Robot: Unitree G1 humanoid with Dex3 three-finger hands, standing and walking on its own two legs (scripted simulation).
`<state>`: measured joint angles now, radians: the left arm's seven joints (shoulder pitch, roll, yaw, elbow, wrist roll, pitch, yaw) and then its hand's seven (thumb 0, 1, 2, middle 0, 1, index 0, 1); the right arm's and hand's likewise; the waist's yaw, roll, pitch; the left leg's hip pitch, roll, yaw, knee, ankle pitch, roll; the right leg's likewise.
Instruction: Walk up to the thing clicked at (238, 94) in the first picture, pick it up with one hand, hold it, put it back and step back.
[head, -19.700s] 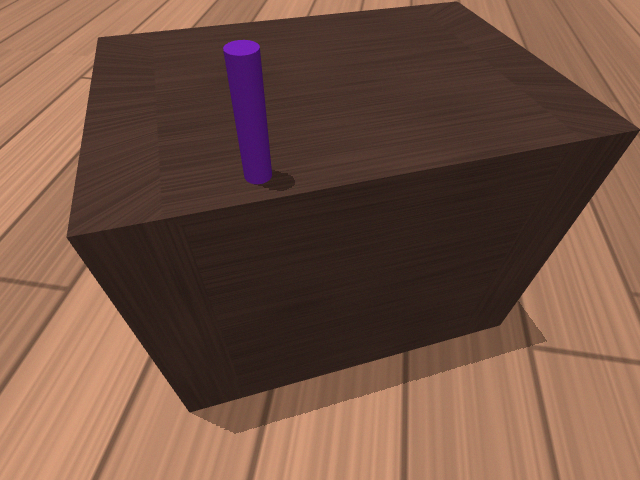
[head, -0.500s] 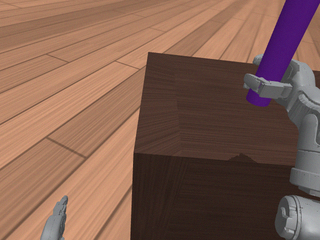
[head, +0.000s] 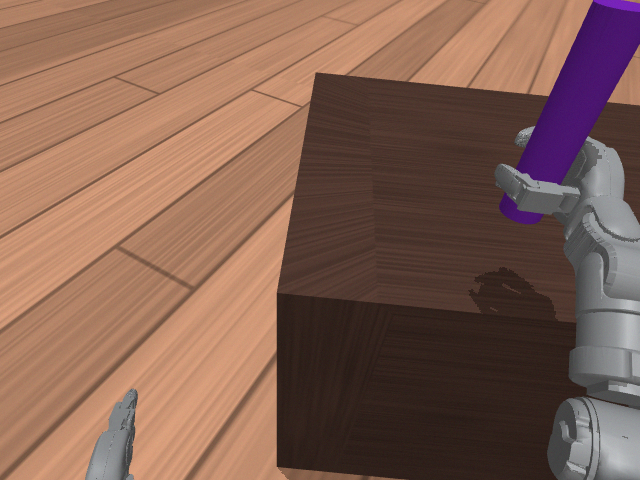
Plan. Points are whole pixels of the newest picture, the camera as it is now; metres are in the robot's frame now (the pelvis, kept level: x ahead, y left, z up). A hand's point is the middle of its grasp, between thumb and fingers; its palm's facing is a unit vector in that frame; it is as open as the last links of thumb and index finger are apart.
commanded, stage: crouch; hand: right
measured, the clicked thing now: (562, 127) +0.41 -0.21 +0.29
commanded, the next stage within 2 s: lower in 0.16 s
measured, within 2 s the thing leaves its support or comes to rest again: rests again in 1.78 s
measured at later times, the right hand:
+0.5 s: hand (515, 207) +0.42 -0.21 +0.17, palm faces +0.22 +0.98 +0.00, open 7.3 cm
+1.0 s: hand (504, 233) +0.41 -0.21 +0.13, palm faces +0.21 +0.98 +0.00, open 7.3 cm
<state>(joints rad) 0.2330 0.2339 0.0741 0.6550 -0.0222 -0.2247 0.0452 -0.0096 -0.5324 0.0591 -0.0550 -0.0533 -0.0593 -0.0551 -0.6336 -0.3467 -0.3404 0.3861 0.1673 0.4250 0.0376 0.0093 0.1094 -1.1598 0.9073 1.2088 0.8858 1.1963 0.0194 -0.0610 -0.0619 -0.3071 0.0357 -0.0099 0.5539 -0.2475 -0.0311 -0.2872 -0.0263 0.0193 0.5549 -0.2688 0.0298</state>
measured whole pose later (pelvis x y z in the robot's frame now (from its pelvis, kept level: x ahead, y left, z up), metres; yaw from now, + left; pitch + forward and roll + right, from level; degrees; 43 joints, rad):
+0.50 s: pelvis +0.02 +0.00 +0.00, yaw +0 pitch +2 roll +0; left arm 0.24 0.23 0.10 0.64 -0.02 -0.19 0.04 -0.01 -0.54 0.06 -0.06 -0.05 -0.05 -0.06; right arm -0.53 -0.32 -0.33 0.47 0.16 0.24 0.05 0.01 0.11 -1.17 0.90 1.22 0.88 1.20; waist 0.02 -0.04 -0.07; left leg -0.33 0.04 -0.01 0.56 -0.27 -0.03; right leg -0.31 -0.03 0.02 0.56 -0.29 0.03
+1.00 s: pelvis +0.01 +0.00 +0.00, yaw +0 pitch +3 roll +0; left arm 0.22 0.22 0.08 0.61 -0.01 -0.15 0.06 -0.01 -0.53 0.06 -0.06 -0.05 -0.06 -0.05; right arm -0.49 -0.31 -0.32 0.59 0.16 -0.03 0.06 0.01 0.11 -1.17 0.89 1.23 0.87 1.22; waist 0.04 -0.01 -0.05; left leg -0.38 0.03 -0.02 0.60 -0.27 -0.03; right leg -0.36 -0.03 0.02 0.60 -0.30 0.03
